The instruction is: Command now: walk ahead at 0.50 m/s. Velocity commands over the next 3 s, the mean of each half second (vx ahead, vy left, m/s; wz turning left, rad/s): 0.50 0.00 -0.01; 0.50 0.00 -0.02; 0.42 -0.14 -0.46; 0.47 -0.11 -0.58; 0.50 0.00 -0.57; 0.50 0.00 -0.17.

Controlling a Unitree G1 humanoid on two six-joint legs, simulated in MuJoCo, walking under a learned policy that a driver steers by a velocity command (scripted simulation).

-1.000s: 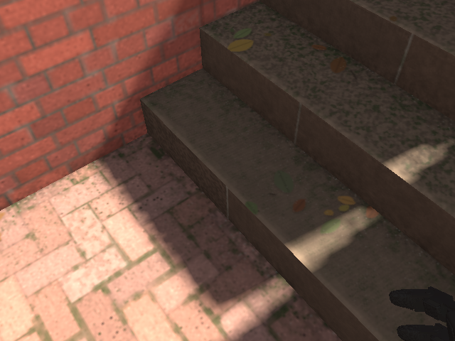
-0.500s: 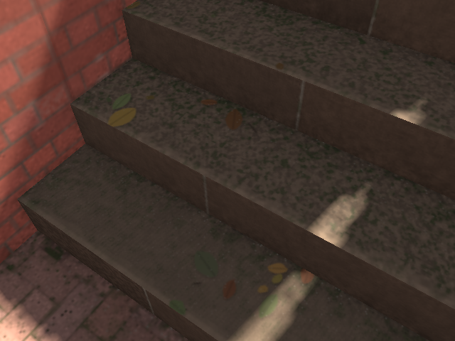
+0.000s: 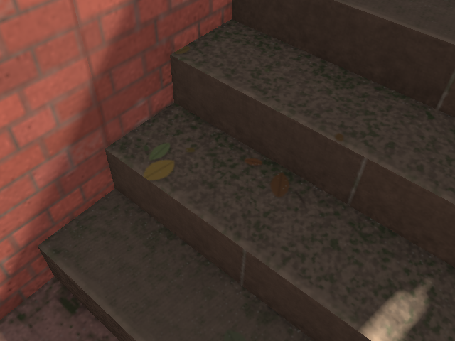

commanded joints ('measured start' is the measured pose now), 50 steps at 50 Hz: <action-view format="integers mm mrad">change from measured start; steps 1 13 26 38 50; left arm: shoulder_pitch -39 -466 -95 12 254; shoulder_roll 22 -141 89 23 -50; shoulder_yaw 6 -95 42 -23 4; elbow -100 -431 -94 -6 16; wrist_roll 13 -6 8 111 77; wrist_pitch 3 40 34 -49 -10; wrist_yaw -6 28 33 -98 -199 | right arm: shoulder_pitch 143 305 1 -126 537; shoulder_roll -79 -53 45 137 -165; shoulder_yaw -18 28 -20 49 -68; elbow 41 210 -117 -268 56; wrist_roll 3 29 -20 -31 -67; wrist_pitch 9 -52 -42 81 77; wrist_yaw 0 -45 26 76 15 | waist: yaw -20 12 43 -81 -184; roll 87 -24 51 -278 340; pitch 62 122 44 -229 -369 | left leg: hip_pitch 118 30 -600 -374 793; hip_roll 264 258 -14 32 333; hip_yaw -358 -312 -245 -57 -428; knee -313 -442 1296 794 33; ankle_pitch -324 -206 31 302 1029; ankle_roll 132 117 37 40 411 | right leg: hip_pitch -457 -878 -5 178 -255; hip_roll -40 -83 -283 -193 101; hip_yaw -10 -43 726 9 35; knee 454 619 -950 -1149 229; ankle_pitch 16 -28 -444 749 39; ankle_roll -14 -36 -225 -153 -66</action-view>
